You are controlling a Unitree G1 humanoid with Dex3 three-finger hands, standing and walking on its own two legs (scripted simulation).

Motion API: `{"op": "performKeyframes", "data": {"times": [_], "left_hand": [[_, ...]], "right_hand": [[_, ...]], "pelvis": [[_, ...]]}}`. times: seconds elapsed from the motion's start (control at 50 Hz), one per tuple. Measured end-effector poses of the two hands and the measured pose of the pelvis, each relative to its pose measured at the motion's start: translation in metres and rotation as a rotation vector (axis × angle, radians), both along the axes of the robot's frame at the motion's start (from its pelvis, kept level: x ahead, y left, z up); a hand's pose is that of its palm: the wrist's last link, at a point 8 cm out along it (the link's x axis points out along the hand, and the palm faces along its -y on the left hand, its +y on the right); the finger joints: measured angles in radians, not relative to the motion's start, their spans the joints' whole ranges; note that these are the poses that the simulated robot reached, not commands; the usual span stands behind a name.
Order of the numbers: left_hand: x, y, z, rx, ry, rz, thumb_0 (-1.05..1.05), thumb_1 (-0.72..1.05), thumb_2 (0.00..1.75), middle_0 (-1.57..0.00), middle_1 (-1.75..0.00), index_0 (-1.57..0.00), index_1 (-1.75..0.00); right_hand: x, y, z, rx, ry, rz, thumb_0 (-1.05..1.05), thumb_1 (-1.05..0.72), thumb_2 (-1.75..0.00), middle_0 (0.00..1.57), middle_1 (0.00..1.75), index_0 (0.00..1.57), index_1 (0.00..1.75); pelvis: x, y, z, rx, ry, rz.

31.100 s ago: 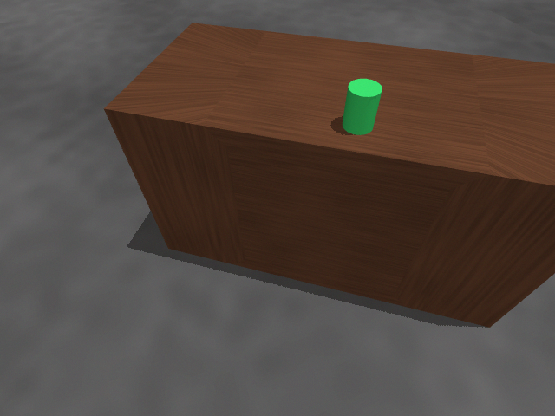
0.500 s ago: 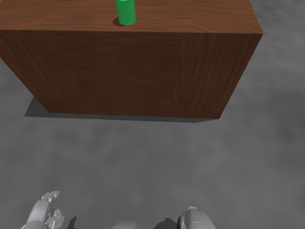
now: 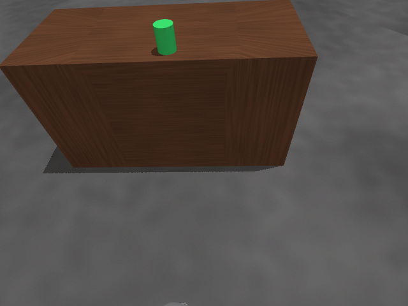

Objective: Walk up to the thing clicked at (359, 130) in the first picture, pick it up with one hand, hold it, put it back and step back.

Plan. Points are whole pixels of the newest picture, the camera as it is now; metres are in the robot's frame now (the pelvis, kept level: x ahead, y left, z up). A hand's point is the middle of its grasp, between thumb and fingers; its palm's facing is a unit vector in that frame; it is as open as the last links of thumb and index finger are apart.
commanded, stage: step back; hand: left
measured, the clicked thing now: (165, 37) +1.06 +0.25 -0.01
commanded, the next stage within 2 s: stand in 0.76 s
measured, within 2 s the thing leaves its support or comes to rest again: neither
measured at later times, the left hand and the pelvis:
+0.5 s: hand out of the picture +0.09 +0.27 -0.13, palm faces +0.04 -0.92 -0.39, open 7.4 cm; pelvis +0.02 +0.00 +0.00, yaw +3 degrees
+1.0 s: hand out of the picture +0.12 +0.27 -0.14, palm faces +0.01 -0.94 -0.34, open 7.4 cm; pelvis +0.05 +0.02 +0.01, yaw +2 degrees
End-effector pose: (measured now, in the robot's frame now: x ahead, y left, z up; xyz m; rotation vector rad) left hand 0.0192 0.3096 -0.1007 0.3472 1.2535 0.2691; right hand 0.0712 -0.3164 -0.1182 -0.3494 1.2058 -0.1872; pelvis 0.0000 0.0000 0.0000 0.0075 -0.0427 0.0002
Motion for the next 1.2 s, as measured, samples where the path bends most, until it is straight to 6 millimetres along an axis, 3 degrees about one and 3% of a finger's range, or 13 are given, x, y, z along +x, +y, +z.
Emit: {"op": "performKeyframes", "data": {"times": [0.08, 0.18, 0.3, 0.42, 0.5, 0.68, 0.92, 1.04, 1.2], "left_hand": [[0.001, 0.013, -0.002, 0.002, -0.025, 0.018, 0.01, 0.9, 0.9, -0.21, -0.3, -0.21, -0.3], [0.015, 0.022, -0.004, 0.0, -0.024, 0.002, 0.01, 0.9, 0.9, -0.21, -0.3, -0.2, -0.3], [0.048, 0.013, 0.001, 0.01, -0.093, -0.043, 0.01, 0.91, 0.9, -0.2, -0.3, -0.2, -0.3], [0.06, -0.002, 0.007, 0.005, -0.146, -0.029, 0.01, 0.9, 0.9, -0.21, -0.3, -0.2, -0.3], [0.063, 0.0, 0.007, -0.004, -0.132, -0.019, 0.0, 0.9, 0.9, -0.21, -0.3, -0.2, -0.3], [0.074, 0.02, -0.015, -0.03, -0.066, 0.013, 0.01, 0.9, 0.9, -0.21, -0.3, -0.2, -0.3], [0.088, 0.007, -0.006, -0.063, -0.037, -0.007, 0.01, 0.91, 0.9, -0.21, -0.3, -0.2, -0.3], [0.097, 0.004, -0.001, -0.065, -0.055, -0.019, 0.01, 0.91, 0.9, -0.21, -0.3, -0.2, -0.3], [0.1, 0.004, 0.002, -0.064, -0.061, -0.027, 0.0, 0.91, 0.9, -0.21, -0.3, -0.2, -0.3]], "right_hand": [[-0.013, 0.01, -0.004, 0.0, 0.05, 0.014, 0.01, -0.9, -0.9, 0.2, 0.3, 0.2, 0.3], [-0.015, 0.025, 0.0, 0.023, 0.004, 0.001, 0.01, -0.9, -0.9, 0.2, 0.3, 0.2, 0.3], [-0.01, 0.016, 0.0, 0.034, -0.023, -0.016, 0.01, -0.9, -0.9, 0.2, 0.3, 0.2, 0.3], [0.01, 0.007, -0.002, 0.021, -0.006, 0.0, 0.01, -0.9, -0.9, 0.2, 0.3, 0.2, 0.3], [0.027, 0.008, 0.001, 0.011, -0.003, 0.025, 0.01, -0.9, -0.9, 0.2, 0.3, 0.2, 0.3], [0.058, 0.032, 0.003, -0.002, -0.026, 0.038, 0.01, -0.9, -0.9, 0.2, 0.3, 0.2, 0.3], [0.098, 0.051, 0.013, 0.055, -0.085, 0.047, 0.0, -0.9, -0.9, 0.2, 0.3, 0.2, 0.3], [0.097, 0.048, 0.017, 0.054, -0.088, 0.033, 0.0, -0.9, -0.9, 0.2, 0.3, 0.2, 0.3], [0.074, 0.04, 0.018, 0.04, -0.043, 0.008, 0.0, -0.9, -0.9, 0.2, 0.3, 0.2, 0.3]], "pelvis": [[-0.002, 0.008, -0.002, 0.011, -0.002, 0.036], [-0.004, 0.011, -0.001, 0.02, -0.007, 0.021], [0.001, -0.001, -0.002, 0.004, -0.009, 0.01], [0.012, -0.005, 0.001, -0.001, -0.012, 0.031], [0.021, 0.0, 0.003, 0.003, -0.007, 0.045], [0.035, 0.017, -0.004, 0.006, -0.004, 0.04], [0.049, 0.017, 0.011, -0.009, -0.005, 0.032], [0.048, 0.016, 0.015, -0.009, -0.011, 0.03], [0.045, 0.016, 0.017, -0.01, -0.008, 0.029]]}}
